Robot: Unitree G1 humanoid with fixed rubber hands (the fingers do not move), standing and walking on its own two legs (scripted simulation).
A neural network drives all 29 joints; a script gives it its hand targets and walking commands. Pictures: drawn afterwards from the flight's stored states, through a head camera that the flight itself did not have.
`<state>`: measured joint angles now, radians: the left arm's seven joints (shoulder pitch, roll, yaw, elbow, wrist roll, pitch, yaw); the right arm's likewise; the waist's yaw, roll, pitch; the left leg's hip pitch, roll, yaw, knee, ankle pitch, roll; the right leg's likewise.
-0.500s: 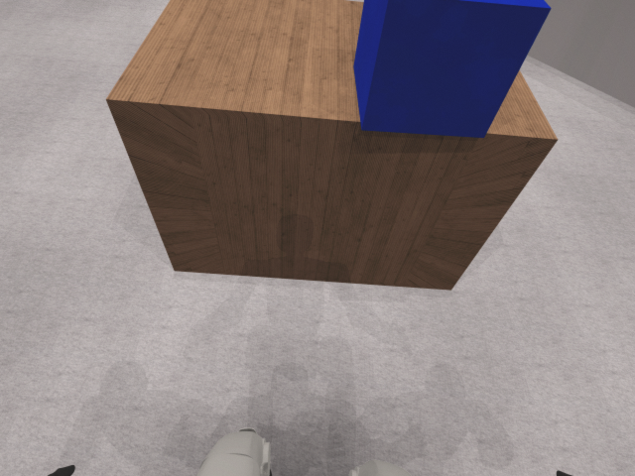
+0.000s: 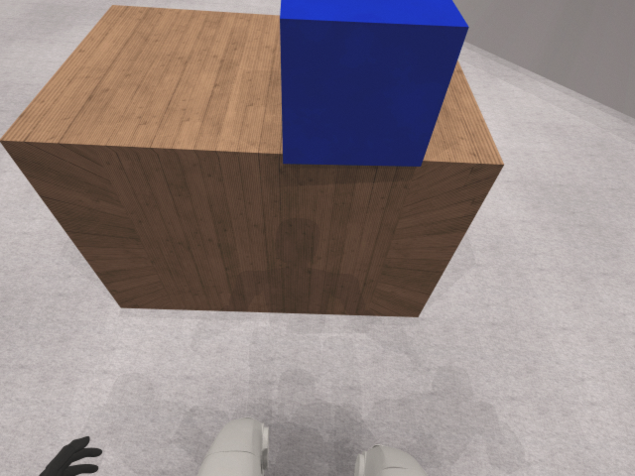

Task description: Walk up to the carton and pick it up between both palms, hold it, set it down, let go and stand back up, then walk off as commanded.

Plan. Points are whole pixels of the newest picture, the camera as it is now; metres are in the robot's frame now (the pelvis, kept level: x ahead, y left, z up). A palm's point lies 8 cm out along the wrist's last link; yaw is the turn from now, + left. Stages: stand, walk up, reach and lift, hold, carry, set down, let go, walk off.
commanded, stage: walk up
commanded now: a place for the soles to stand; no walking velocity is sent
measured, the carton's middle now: (355, 66) +0.79 -0.04 +0.10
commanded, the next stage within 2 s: none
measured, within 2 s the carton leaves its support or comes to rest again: neither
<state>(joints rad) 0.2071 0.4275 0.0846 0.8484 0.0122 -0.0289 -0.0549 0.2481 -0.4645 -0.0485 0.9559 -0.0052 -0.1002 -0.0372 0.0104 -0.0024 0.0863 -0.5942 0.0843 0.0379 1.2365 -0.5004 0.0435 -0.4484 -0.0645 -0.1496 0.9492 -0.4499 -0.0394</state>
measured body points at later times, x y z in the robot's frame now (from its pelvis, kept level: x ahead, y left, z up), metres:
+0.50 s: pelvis +0.10 -0.07 +0.00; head +0.13 -0.07 +0.45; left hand +0.18 +0.26 -0.10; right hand +0.19 -0.41 -0.11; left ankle +0.12 +0.07 -0.68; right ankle +0.13 -0.18 -0.68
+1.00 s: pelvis +0.10 -0.07 +0.03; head +0.13 -0.06 +0.48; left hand +0.20 +0.25 -0.09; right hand +0.21 -0.37 -0.09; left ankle +0.12 +0.08 -0.68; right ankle +0.13 -0.18 -0.68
